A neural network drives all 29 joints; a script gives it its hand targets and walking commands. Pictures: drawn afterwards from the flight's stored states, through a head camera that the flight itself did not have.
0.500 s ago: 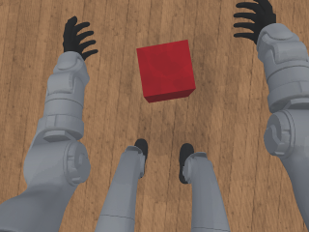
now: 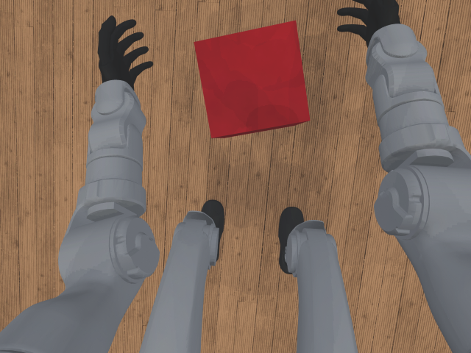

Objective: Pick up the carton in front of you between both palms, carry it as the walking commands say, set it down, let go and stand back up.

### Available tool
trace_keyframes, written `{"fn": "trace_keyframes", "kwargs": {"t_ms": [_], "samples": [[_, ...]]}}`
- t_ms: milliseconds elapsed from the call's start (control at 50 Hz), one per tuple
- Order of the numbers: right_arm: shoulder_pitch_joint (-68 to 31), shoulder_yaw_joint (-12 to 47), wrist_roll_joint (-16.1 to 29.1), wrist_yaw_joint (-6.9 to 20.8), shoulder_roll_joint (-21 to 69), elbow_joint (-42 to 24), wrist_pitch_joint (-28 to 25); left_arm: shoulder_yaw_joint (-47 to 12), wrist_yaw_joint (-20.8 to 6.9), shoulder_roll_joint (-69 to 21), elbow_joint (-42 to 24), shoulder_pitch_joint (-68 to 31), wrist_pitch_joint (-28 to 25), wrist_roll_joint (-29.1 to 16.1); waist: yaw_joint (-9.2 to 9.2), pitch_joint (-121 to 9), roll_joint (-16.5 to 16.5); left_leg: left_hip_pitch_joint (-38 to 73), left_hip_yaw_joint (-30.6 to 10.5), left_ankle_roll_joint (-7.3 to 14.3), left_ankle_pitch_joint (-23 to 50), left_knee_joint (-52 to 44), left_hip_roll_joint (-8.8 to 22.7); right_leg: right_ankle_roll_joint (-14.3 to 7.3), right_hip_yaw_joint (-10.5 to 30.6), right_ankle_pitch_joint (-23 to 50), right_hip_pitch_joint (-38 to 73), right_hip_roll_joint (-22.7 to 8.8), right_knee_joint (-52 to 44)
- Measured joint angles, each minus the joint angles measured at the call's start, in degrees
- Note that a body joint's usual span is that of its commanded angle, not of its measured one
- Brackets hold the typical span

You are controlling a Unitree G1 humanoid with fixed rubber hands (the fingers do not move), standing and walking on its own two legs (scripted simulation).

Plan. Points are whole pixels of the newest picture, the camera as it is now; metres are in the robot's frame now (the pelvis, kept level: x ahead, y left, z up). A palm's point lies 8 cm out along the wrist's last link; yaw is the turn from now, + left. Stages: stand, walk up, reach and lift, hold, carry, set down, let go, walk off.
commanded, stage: reach and lift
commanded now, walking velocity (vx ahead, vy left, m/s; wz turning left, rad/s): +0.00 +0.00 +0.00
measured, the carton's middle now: (252, 91) +0.51 +0.01 -0.47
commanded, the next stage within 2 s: none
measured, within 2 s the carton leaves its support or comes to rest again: leaves its support in 1.42 s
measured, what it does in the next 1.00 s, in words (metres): lowers itself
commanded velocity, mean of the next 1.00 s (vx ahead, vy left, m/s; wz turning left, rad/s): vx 0.00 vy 0.00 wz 0.00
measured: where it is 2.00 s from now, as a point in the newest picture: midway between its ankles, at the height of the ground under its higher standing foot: (248, 247)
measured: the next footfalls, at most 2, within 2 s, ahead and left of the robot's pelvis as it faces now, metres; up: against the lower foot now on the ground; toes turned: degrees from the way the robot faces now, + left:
none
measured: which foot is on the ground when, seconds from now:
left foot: down 0.00-1.00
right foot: down 0.00-1.00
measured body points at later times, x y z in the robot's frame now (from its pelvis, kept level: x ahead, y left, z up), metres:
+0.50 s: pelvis -0.06 +0.00 -0.20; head +0.32 -0.01 +0.03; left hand +0.49 +0.20 -0.37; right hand +0.55 -0.16 -0.37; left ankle +0.06 +0.13 -0.56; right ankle +0.05 -0.11 -0.56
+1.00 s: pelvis -0.06 +0.00 -0.22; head +0.33 -0.01 +0.01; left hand +0.49 +0.19 -0.40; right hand +0.55 -0.14 -0.40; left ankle +0.06 +0.13 -0.56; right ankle +0.05 -0.11 -0.56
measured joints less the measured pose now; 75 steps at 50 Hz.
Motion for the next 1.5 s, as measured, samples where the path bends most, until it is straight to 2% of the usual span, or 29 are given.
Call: {"fn": "trace_keyframes", "kwargs": {"t_ms": [60,160,300,380,520,620,720,820,940,1080,1120,1200,1300,1380,1460,1500], "samples": [[-0.74,2.34,2.51,-1.28,-1.28,0.13,-0.56,-2.42,0.95,1.31,0.86,-1.25,-0.33,-2.83,-0.04,1.31,0.52,-5.37,0.00,0.17,-2.65,7.45,-0.40,0.22,0.21,-2.41,-5.46,-0.06,7.68],[-3.96,9.11,9.37,-3.04,-5.72,0.23,-0.53,-8.53,3.17,4.61,1.73,-4.83,0.27,-9.42,0.02,6.28,1.61,-12.90,0.08,0.76,-6.02,19.55,-0.94,0.54,0.48,-5.18,-13.20,-0.06,20.14],[-11.74,17.87,17.40,-3.68,-11.52,2.47,1.71,-14.77,5.69,8.36,4.29,-12.38,3.06,-16.17,0.40,15.22,2.48,-19.11,0.11,0.36,-6.79,32.82,-1.26,0.66,0.67,-6.00,-19.51,0.21,33.55],[-17.01,19.68,18.96,-3.06,-12.63,6.93,2.24,-15.32,5.79,9.30,8.37,-17.53,3.84,-16.66,0.53,19.96,2.62,-20.54,-0.03,-0.04,-6.49,37.24,-1.48,0.47,0.58,-5.76,-21.02,0.26,38.13],[-22.84,19.66,18.80,-2.02,-12.93,12.73,0.64,-14.62,4.77,9.78,14.49,-23.92,2.43,-14.83,0.33,27.82,2.97,-21.54,-0.49,-0.66,-6.87,42.60,-1.86,0.04,0.17,-6.23,-22.02,0.15,43.58],[-23.91,22.67,21.08,-2.70,-13.36,11.84,-0.88,-15.56,4.95,10.82,15.33,-24.92,0.66,-16.05,-0.19,33.17,4.06,-20.57,-0.17,-0.54,-8.57,46.22,-1.63,0.23,0.49,-7.67,-21.21,0.48,47.17],[-21.69,25.83,23.42,-3.24,-13.61,9.41,-1.31,-16.84,5.38,10.58,14.97,-23.84,-0.56,-17.48,-0.47,32.99,4.16,-20.42,0.17,-0.52,-10.21,48.38,-1.87,0.31,0.86,-9.67,-21.10,0.28,49.67],[-21.17,24.95,22.48,-3.33,-12.04,10.09,-1.43,-17.19,5.40,9.98,15.21,-22.63,-0.83,-17.86,-0.53,30.24,3.75,-21.15,0.30,-0.63,-10.53,48.78,-2.02,0.27,1.01,-10.13,-21.86,0.16,50.26],[-20.71,22.45,20.25,-3.07,-10.75,12.46,-1.67,-15.91,4.75,8.76,16.14,-22.11,-0.85,-15.79,-0.30,28.77,3.33,-21.48,0.04,-0.79,-9.76,47.71,-2.11,0.06,0.73,-9.40,-22.13,0.03,49.16],[-23.13,24.07,21.24,-3.78,-9.32,12.43,-1.59,-17.06,4.34,7.81,15.58,-25.19,-0.37,-15.79,-0.61,31.94,3.49,-20.40,-0.14,-0.90,-8.61,46.80,-2.19,-0.07,0.55,-8.23,-21.03,-0.02,48.23],[-24.19,23.79,20.72,-3.98,-9.06,12.88,-1.08,-15.46,5.48,7.32,15.91,-26.56,0.25,-14.56,-0.73,32.82,3.55,-19.93,-0.13,-0.91,-8.57,46.78,-2.18,-0.09,0.56,-8.18,-20.60,0.01,48.23],[-25.69,20.90,16.63,-3.73,-8.23,13.97,0.33,-11.11,4.34,6.85,15.04,-27.11,2.50,-11.18,-0.84,32.85,3.45,-19.95,-0.15,-1.02,-8.77,47.16,-2.14,-0.32,0.54,-8.29,-20.81,0.10,48.72],[-22.54,15.57,11.68,-1.73,-6.15,9.74,3.22,-7.99,1.48,7.26,12.32,-25.25,6.33,-7.94,-1.05,30.35,3.37,-21.48,-0.79,-1.27,-9.79,48.83,-1.96,-0.75,-0.12,-8.91,-22.38,0.34,50.07],[-18.01,14.14,11.34,-2.15,-4.34,4.69,4.74,-7.88,0.95,7.52,9.86,-22.56,8.04,-8.78,-1.33,27.62,3.54,-22.66,-1.36,-1.50,-10.60,49.65,-2.18,-1.05,-0.68,-9.83,-23.39,0.17,50.74],[-12.86,15.06,12.40,-4.99,-2.78,-0.58,6.71,-9.79,2.73,6.67,5.44,-18.51,10.01,-11.13,-1.08,24.16,3.68,-23.52,-1.98,-2.02,-10.97,49.62,-2.90,-0.87,-0.67,-10.10,-24.20,0.53,50.47],[-9.96,15.03,12.55,-7.56,-1.25,-3.72,8.16,-10.55,5.47,5.31,1.85,-15.40,10.98,-11.86,-1.03,21.90,3.70,-23.59,-2.43,-2.33,-10.91,49.14,-3.60,-0.42,-0.39,-9.98,-24.23,1.05,49.74]]}}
